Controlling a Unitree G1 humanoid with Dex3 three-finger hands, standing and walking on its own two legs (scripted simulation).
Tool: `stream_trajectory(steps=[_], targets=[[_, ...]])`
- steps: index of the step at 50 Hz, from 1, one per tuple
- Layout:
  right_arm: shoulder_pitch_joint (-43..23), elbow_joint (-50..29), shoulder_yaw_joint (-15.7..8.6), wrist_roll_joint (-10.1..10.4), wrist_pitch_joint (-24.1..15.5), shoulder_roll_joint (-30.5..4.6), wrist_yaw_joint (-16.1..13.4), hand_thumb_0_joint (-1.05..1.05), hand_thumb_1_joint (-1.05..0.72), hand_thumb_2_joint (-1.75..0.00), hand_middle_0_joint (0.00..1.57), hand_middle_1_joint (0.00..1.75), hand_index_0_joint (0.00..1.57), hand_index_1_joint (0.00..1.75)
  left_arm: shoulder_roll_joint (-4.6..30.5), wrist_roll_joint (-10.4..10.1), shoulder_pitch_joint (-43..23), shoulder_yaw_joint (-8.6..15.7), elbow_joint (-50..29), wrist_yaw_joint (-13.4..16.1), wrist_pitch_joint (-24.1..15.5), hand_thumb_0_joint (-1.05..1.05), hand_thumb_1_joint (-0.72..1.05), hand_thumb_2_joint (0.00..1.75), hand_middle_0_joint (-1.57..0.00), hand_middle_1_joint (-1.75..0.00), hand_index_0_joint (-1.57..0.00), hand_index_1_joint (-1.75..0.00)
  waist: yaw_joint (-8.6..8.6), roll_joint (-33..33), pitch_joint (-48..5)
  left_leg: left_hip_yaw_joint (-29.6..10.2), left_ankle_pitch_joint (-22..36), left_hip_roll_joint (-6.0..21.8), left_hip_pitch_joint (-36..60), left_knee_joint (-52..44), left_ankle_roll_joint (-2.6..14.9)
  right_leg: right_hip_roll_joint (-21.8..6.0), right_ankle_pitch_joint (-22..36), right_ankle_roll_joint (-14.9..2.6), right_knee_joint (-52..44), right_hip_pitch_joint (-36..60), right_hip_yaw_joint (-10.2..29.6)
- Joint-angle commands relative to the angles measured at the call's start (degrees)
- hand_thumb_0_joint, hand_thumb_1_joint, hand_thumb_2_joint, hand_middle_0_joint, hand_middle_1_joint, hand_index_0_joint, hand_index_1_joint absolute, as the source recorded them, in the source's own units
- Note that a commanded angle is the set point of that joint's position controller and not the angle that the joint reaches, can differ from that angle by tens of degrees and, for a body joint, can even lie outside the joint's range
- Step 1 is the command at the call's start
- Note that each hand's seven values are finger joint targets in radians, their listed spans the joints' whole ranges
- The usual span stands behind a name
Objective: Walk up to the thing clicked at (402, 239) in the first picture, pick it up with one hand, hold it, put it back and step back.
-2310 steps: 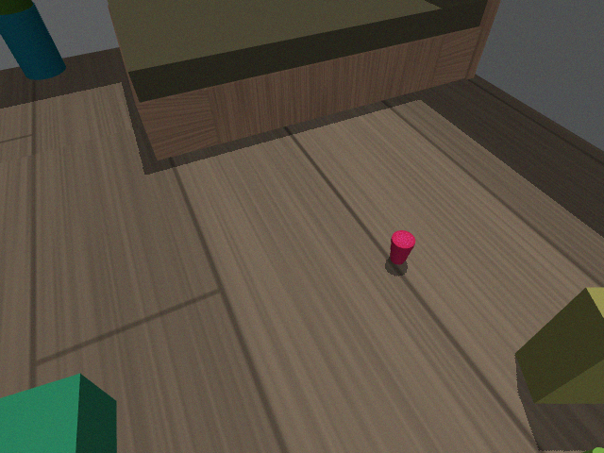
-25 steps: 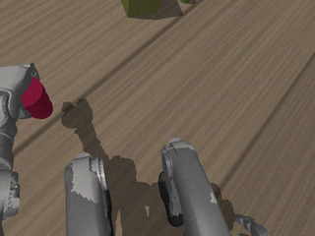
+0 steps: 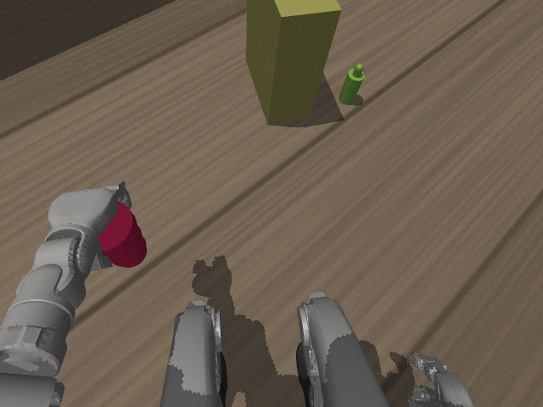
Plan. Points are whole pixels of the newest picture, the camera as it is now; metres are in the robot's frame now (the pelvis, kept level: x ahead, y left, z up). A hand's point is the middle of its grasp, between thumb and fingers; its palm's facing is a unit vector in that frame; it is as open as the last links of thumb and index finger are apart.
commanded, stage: lift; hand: left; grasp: from above
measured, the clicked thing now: (118, 240) +0.40 +0.25 -0.16
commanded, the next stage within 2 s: hold in 0.78 s
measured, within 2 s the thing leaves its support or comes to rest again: neither
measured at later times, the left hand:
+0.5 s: hand (67, 217) +0.37 +0.23 +0.05, palm faces -0.47 -0.08 -0.88, open 11.5 cm
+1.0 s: hand (38, 189) +0.37 +0.23 +0.12, palm faces -0.46 -0.08 -0.88, open 11.5 cm
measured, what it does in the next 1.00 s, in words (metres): rises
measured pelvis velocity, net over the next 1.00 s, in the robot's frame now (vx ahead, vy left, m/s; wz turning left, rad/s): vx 0.07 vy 0.00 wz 0.02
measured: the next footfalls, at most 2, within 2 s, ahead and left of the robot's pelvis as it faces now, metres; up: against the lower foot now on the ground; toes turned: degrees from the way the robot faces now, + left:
none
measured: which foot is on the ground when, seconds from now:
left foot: down 0.00-1.00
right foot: down 0.00-1.00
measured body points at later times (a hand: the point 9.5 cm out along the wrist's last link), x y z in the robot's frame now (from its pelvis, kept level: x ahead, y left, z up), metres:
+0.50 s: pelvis +0.04 -0.01 +0.14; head +0.12 +0.00 +0.59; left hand +0.39 +0.23 +0.10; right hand +0.11 -0.28 +0.02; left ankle +0.08 +0.11 -0.52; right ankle +0.08 -0.15 -0.52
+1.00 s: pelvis +0.07 +0.00 +0.20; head +0.11 +0.00 +0.64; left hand +0.39 +0.23 +0.17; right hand +0.17 -0.26 +0.07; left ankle +0.08 +0.11 -0.52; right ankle +0.08 -0.15 -0.52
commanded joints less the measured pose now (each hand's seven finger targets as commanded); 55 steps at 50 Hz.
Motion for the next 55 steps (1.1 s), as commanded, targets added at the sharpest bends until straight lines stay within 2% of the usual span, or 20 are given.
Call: stream_trajectory(steps=[1, 2, 3, 5, 8, 11, 14, 15, 17, 20, 23, 27, 29, 32, 33, 45, 46, 47, 48, 55], targets=[[6.0, -2.8, -3.9, 0.4, -1.8, -10.3, -2.4, 0.0, -0.9, -0.9, 0.2, 0.3, 0.2, 0.3, 12.7, -0.8, -18.7, 5.2, -15.0, 3.9, 0.2, 0.0, 0.5, 1.24, -0.81, -1.19, -0.84, -1.17, 0.09, 9.8, -30.6, -0.4, 7.4, -0.3, 36.7, -22.1, 0.08, 1.4, 8.9, -4.07, -17.2, 18.4, -2.4], [5.9, -2.7, -4.1, 0.6, -2.0, -10.6, -2.7, 0.0, -0.9, -0.9, 0.2, 0.3, 0.2, 0.3, 14.3, -0.2, -18.0, 6.3, -15.0, 4.3, 0.2, 0.0, 0.49, 1.23, -0.81, -1.18, -0.83, -1.16, 1.01, 8.8, -31.2, -0.3, 7.4, -0.4, 39.0, -23.7, 0.12, 1.5, 9.0, -4.1, -18.9, 21.1, -2.2], [6.0, -2.2, -3.7, 0.6, -2.2, -10.0, -2.9, 0.0, -0.9, -0.9, 0.2, 0.3, 0.2, 0.3, 12.2, -0.3, -14.3, 5.4, -11.0, 4.5, 0.5, 0.0, 0.5, 1.24, -0.81, -1.19, -0.83, -1.16, 0.45, 6.3, -28.0, 0.2, 7.7, -0.4, 38.8, -24.4, 0.34, 1.5, 9.1, -3.91, -20.8, 22.3, -2.1], [6.3, -1.6, -3.8, 0.7, -2.8, -9.6, -3.3, 0.0, -0.91, -0.9, 0.2, 0.3, 0.2, 0.3, 10.7, -0.3, -16.3, 4.4, -11.6, 4.9, 0.1, 0.0, 0.52, 1.27, -0.83, -1.2, -0.85, -1.18, -0.02, 5.4, -26.4, 0.6, 8.8, -0.5, 40.1, -26.5, 0.37, 1.5, 10.2, -3.9, -23.8, 25.8, -1.5], [6.4, -0.9, -3.7, 0.9, -3.7, -9.4, -3.9, 0.0, -0.9, -0.9, 0.2, 0.3, 0.2, 0.3, 9.3, -0.1, -14.2, 3.7, -7.9, 5.9, 0.0, 0.0, 0.52, 1.28, -0.84, -1.2, -0.86, -1.18, 0.91, 4.6, -22.1, 0.4, 7.2, -0.5, 42.5, -31.3, 0.16, 1.5, 9.0, -3.81, -28.1, 29.5, -1.1], [7.1, -0.3, -3.7, 0.9, -4.7, -9.1, -4.1, 0.0, -0.9, -0.9, 0.2, 0.3, 0.2, 0.3, 7.0, 0.5, -16.0, 1.9, -6.7, 6.9, -0.4, 0.0, 0.54, 1.28, -0.84, -1.21, -0.86, -1.19, 0.35, 3.7, -21.1, 1.0, 9.0, -0.6, 45.7, -34.1, 0.15, 1.5, 10.7, -3.79, -32.0, 33.6, -0.6], [7.5, 0.1, -3.8, 0.8, -5.3, -9.2, -4.2, 0.0, -0.91, -0.9, 0.2, 0.3, 0.2, 0.3, 7.7, 0.9, -13.5, 2.9, -4.0, 8.0, -0.4, 0.0, 0.53, 1.26, -0.85, -1.19, -0.86, -1.17, 1.77, 3.5, -20.2, 1.8, 12.0, -1.1, 48.8, -37.2, 0.09, 1.4, 13.0, -3.76, -35.5, 38.4, -0.2], [7.5, 0.1, -3.8, 0.8, -5.4, -9.1, -4.2, 0.0, -0.91, -0.9, 0.2, 0.3, 0.2, 0.3, 7.6, 1.1, -15.3, 2.2, -4.8, 8.3, -0.6, 0.0, 0.56, 1.27, -0.86, -1.2, -0.88, -1.18, 1.8, 3.5, -20.3, 2.3, 12.8, -1.2, 49.9, -38.2, 0.2, 1.7, 13.8, -3.74, -36.8, 40.1, -0.2], [8.3, 0.7, -3.7, 0.7, -5.6, -8.8, -4.2, 0.0, -0.91, -0.9, 0.2, 0.3, 0.2, 0.3, 4.4, 1.2, -14.9, 0.3, -3.1, 8.7, -0.3, 0.0, 0.56, 1.28, -0.87, -1.2, -0.89, -1.18, 1.0, 2.4, -18.9, 2.4, 15.0, -1.1, 52.2, -39.8, 0.19, 1.6, 16.0, -3.67, -38.8, 41.6, -0.1], [8.9, 0.8, -4.3, 0.4, -5.6, -9.4, -4.0, 0.0, -0.91, -0.9, 0.2, 0.3, 0.2, 0.3, 7.2, 1.4, -14.8, 2.4, -2.5, 9.6, 0.0, 0.0, 0.53, 1.28, -0.85, -1.19, -0.87, -1.18, 2.46, 3.6, -19.0, 2.6, 18.0, -1.2, 55.7, -42.6, -0.12, 1.4, 18.2, -3.67, -41.3, 45.1, 0.0], [8.2, 0.4, -4.2, 0.5, -5.4, -9.0, -3.8, 0.0, -0.91, -0.9, 0.2, 0.3, 0.2, 0.3, 4.7, 1.4, -14.4, 0.6, -2.1, 10.0, 0.5, 0.0, 0.52, 1.26, -0.85, -1.18, -0.86, -1.16, 2.46, 2.7, -17.3, 2.7, 18.7, -1.2, 58.9, -45.5, -0.16, 1.4, 18.9, -3.57, -44.4, 47.9, -0.1], [8.2, 0.1, -4.4, 0.6, -5.0, -9.4, -3.6, 0.0, -0.91, -0.9, 0.2, 0.3, 0.2, 0.3, 6.1, 1.5, -12.6, 1.6, -2.3, 10.1, 0.9, 0.0, 0.48, 1.24, -0.82, -1.16, -0.83, -1.14, 3.5, 2.7, -15.9, 3.0, 20.3, -1.5, 61.5, -48.7, -0.2, 1.2, 20.4, -3.52, -47.7, 51.5, 0.6], [7.7, -0.1, -4.4, 0.6, -5.0, -9.0, -3.4, 0.0, -0.9, -0.9, 0.2, 0.3, 0.2, 0.3, 2.8, 0.8, -12.8, -0.4, -2.9, 9.7, 1.2, 0.0, 0.47, 1.22, -0.82, -1.13, -0.83, -1.12, 2.52, 2.7, -15.5, 3.0, 21.0, -1.3, 63.7, -50.1, -0.42, 1.3, 21.0, -3.48, -49.0, 52.4, 0.5], [7.4, -0.2, -4.7, 0.9, -4.9, -9.3, -3.5, 0.0, -0.9, -0.9, 0.2, 0.3, 0.2, 0.3, 4.8, 0.7, -12.9, 0.6, -3.8, 9.9, 1.6, 0.0, 0.45, 1.21, -0.81, -1.11, -0.82, -1.1, 3.7, 2.5, -14.8, 2.9, 22.3, -1.2, 66.4, -52.7, -0.55, 1.4, 21.7, -3.52, -51.1, 54.9, 0.3], [7.4, -0.3, -4.6, 0.8, -4.8, -9.1, -3.5, 0.0, -0.9, -0.9, 0.2, 0.3, 0.2, 0.3, 3.6, 0.7, -12.2, 0.0, -3.4, 9.8, 1.8, 0.0, 0.45, 1.21, -0.8, -1.13, -0.81, -1.11, 3.14, 2.0, -14.7, 2.8, 22.9, -1.3, 66.6, -53.0, -0.53, 1.4, 22.3, -3.45, -51.6, 55.7, 0.5], [6.5, 0.2, -5.2, 1.1, -4.6, -9.2, -3.3, 0.0, -0.9, -0.89, 0.2, 0.3, 0.2, 0.3, 1.6, 0.3, -10.2, -1.4, -6.0, 8.2, 2.3, 0.0, 0.47, 1.15, -0.78, -1.13, -0.81, -1.09, 3.85, 1.5, -13.2, 3.7, 31.1, -1.5, 74.4, -58.3, -0.9, 1.5, 29.1, -3.49, -56.5, 62.4, 0.5], [6.2, 0.0, -5.3, 1.1, -4.7, -9.4, -3.3, 0.0, -0.9, -0.9, 0.2, 0.3, 0.2, 0.3, 2.4, 0.3, -12.0, -1.1, -7.3, 8.1, 2.2, 0.0, 0.48, 1.16, -0.81, -1.11, -0.83, -1.08, 3.64, 1.6, -13.1, 3.7, 31.5, -1.4, 75.0, -58.5, -0.94, 1.5, 29.4, -3.43, -57.0, 62.7, 0.4], [6.3, 0.1, -5.4, 1.1, -4.7, -9.6, -3.4, 0.0, -0.9, -0.89, 0.2, 0.3, 0.2, 0.3, 2.6, 0.3, -12.4, -0.9, -7.3, 8.0, 2.1, 0.0, 0.5, 1.15, -0.82, -1.08, -0.84, -1.06, 3.17, 1.2, -12.6, 3.5, 31.0, -1.2, 75.2, -59.1, -0.98, 1.7, 28.8, -3.45, -57.2, 62.2, 0.3], [6.0, 0.0, -5.2, 1.2, -4.7, -9.4, -3.3, 0.0, -0.9, -0.9, 0.2, 0.3, 0.2, 0.3, 3.0, 0.9, -10.9, -1.1, -6.9, 7.8, 2.3, 0.0, 0.49, 1.13, -0.81, -1.08, -0.84, -1.06, 3.88, 1.1, -11.8, 3.7, 31.6, -1.5, 75.2, -59.5, -0.91, 1.5, 29.4, -3.53, -57.5, 63.1, 0.3], [4.2, -1.3, -5.3, 1.4, -4.8, -9.4, -3.2, 0.0, -0.9, -0.9, 0.2, 0.3, 0.2, 0.3, 3.3, 0.5, -10.4, -1.0, -9.8, 5.3, 1.2, 0.0, 0.53, 1.13, -0.84, -1.08, -0.87, -1.05, 4.73, 1.8, -11.1, 3.9, 31.2, -1.6, 77.3, -62.0, -1.06, 1.6, 28.8, -3.49, -59.8, 65.8, 0.5]])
